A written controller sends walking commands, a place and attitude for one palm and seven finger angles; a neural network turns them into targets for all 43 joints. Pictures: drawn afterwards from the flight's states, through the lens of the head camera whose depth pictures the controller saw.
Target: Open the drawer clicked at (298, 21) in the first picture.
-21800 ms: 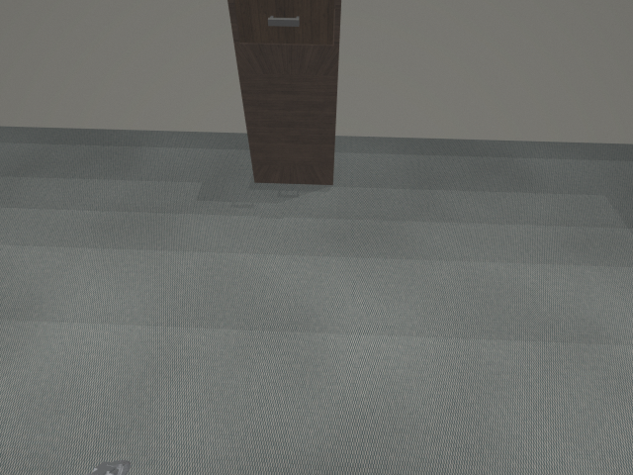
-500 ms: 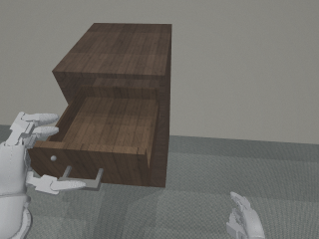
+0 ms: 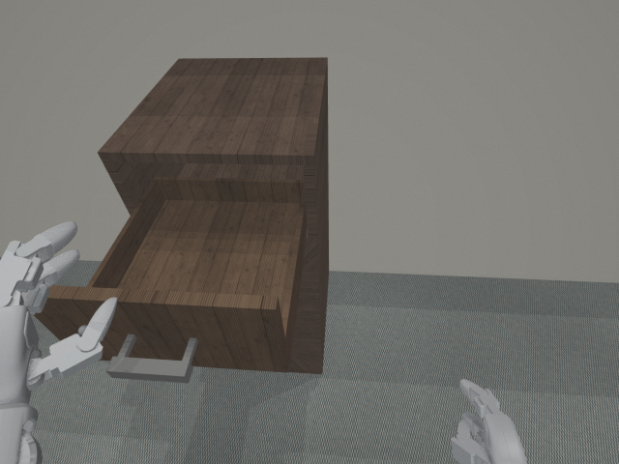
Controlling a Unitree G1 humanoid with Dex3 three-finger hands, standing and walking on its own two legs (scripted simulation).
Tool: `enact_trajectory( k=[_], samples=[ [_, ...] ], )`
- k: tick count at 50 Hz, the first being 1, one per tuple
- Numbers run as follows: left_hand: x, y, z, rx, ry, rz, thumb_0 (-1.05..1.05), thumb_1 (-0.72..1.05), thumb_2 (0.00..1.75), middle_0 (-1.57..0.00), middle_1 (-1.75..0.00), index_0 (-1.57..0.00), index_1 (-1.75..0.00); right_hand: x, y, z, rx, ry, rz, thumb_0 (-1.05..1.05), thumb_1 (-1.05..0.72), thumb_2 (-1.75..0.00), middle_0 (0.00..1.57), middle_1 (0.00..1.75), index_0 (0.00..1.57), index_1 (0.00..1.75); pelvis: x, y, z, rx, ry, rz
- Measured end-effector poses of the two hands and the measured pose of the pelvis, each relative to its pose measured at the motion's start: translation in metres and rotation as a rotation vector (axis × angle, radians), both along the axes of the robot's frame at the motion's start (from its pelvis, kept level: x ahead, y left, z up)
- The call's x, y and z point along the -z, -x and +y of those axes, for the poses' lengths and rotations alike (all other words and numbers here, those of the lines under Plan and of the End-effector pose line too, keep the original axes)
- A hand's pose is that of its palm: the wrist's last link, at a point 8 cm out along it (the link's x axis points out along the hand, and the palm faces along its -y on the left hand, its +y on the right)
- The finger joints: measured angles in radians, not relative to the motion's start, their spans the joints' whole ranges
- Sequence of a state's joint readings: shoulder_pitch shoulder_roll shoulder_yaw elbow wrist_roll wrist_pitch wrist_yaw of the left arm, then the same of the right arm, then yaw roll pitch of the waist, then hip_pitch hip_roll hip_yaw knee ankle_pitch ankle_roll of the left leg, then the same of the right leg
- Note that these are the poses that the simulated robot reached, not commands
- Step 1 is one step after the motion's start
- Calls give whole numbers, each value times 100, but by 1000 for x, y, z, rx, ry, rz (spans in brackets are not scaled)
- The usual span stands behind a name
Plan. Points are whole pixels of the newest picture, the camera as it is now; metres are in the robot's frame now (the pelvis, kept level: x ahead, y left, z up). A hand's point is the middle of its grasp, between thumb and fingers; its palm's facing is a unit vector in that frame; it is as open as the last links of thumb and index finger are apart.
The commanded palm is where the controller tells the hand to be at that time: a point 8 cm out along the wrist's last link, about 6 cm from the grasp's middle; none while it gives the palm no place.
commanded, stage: draw the hand back to the body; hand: left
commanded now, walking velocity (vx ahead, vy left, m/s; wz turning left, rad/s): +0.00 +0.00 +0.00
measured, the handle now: (155, 356) +0.24 +0.26 -0.01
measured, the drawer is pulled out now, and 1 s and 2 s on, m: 0.30 0.30 0.30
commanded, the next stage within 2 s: step back with the hand held close in 0.28 s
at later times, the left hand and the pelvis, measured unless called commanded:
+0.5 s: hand (67, 341) +0.17 +0.25 +0.17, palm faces +0.43 -0.79 -0.43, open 7.4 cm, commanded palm +0.11 +0.28 +0.18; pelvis -0.02 +0.00 +0.00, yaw +0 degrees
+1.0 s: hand (25, 407) +0.11 +0.26 +0.16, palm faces +0.40 -0.79 -0.47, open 7.4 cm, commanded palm +0.05 +0.30 +0.18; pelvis -0.08 +0.02 -0.02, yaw +0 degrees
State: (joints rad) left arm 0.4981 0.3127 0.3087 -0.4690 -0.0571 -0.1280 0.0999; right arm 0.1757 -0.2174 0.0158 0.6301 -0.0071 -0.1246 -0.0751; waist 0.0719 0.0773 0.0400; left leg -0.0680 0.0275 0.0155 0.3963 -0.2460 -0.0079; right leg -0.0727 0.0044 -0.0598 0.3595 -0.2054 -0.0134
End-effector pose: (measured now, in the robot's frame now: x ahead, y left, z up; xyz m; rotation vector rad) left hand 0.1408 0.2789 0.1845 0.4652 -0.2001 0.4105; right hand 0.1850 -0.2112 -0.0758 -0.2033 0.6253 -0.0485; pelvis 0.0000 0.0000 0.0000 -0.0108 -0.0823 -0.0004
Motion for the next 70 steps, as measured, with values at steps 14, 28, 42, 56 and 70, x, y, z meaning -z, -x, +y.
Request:
enact_trajectory(
  k=[14, 28, 42, 56, 70],
  samples=[
    [2, 12, 0, -21, 23, -4, 1, 84, 87, -22, -34, -22, -34, -1, 6, 6, -23, -10, -9, 2, -90, -90, 20, 30, 20, 30, 0, 9, -2, -5, 1, -15],
    [-4, 13, 4, 32, -68, 13, 2, 89, 90, -21, -31, -21, -30, 3, 30, -7, 40, 14, 55, 2, -90, -90, 20, 30, 20, 30, 2, 23, 5, -1, 11, 67],
    [3, 39, 18, 96, -142, 51, 2, 89, 90, -22, -31, -21, -30, 4, 67, -4, 108, 49, 72, 2, -91, -90, 20, 30, 20, 30, 12, 56, 22, 6, -11, 95],
    [5, 80, 21, 82, -91, -104, 2, 89, 90, -22, -31, -21, -30, 13, 118, 4, 98, 81, 82, 2, -90, -90, 20, 30, 21, 30, 23, 95, 29, 6, 14, 86],
    [1, 114, 3, 115, -93, -45, 2, 89, 90, -21, -30, -21, -30, 17, 156, 4, 55, 26, 99, 2, -90, -90, 20, 30, 21, 30, 14, 139, 12, 25, 31, 130]
  ],
)
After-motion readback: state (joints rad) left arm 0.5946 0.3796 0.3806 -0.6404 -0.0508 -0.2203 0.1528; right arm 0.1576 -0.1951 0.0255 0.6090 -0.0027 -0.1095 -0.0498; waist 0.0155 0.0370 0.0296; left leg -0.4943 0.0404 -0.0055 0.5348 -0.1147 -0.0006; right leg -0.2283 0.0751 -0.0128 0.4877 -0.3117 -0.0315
